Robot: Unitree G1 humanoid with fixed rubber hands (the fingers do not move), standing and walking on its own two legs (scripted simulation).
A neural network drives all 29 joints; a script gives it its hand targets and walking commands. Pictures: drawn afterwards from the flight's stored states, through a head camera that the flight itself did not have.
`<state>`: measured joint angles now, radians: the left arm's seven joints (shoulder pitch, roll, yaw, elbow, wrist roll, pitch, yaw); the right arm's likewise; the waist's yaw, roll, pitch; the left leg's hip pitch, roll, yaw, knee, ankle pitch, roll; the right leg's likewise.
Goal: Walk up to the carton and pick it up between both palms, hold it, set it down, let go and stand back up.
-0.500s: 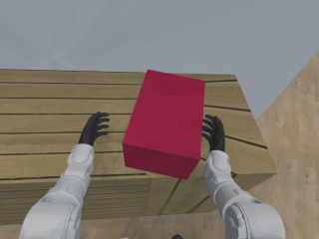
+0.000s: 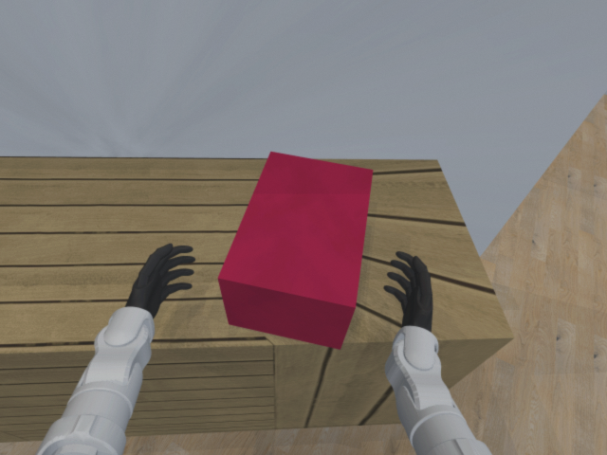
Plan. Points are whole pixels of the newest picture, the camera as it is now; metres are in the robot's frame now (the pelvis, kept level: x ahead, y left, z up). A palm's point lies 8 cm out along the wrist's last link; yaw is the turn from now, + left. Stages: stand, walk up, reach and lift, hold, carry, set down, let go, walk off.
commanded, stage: set down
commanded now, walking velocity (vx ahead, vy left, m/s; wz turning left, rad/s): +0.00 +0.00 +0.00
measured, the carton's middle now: (303, 244) +0.44 -0.03 -0.03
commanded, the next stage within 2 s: none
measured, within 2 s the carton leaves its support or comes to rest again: neither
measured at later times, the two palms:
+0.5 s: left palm (121, 348) +0.26 +0.21 +0.02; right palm (431, 344) +0.24 -0.17 +0.02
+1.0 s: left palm (93, 396) +0.20 +0.23 +0.02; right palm (435, 373) +0.20 -0.17 +0.02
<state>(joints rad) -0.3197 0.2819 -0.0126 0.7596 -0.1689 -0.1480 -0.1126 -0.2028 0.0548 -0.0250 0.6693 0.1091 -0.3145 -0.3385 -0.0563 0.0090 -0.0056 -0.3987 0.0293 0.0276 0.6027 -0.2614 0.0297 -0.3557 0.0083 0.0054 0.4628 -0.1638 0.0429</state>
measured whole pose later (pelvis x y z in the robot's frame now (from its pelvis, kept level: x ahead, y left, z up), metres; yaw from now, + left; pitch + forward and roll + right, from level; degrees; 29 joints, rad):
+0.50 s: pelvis +0.02 -0.02 +0.01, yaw +0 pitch -2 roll -1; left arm 0.11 0.34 -0.01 0.23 -0.23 -0.02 -0.15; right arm 0.22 0.07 0.08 0.16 0.11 -0.19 -0.37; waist 0.01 0.00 0.06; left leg -0.22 0.02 0.03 0.51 -0.26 0.01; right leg -0.22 0.00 0.01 0.46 -0.21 0.02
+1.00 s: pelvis +0.02 -0.02 +0.01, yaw +0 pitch -4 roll -1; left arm 0.30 0.41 -0.01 0.10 -0.29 -0.02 -0.17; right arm 0.41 0.07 0.11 -0.02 0.11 -0.08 -0.32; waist 0.04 0.00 0.09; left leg -0.17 0.02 0.03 0.50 -0.26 0.01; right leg -0.17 0.00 0.01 0.45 -0.21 0.02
